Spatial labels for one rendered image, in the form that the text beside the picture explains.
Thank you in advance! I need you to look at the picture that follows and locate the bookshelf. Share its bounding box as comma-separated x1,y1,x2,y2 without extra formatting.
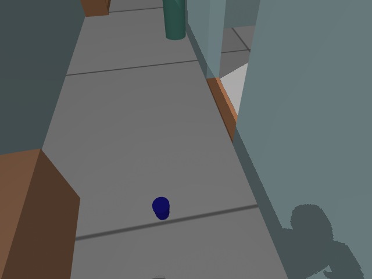
80,0,111,17

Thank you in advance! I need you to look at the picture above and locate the cup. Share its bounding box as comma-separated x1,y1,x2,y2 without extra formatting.
152,197,170,220

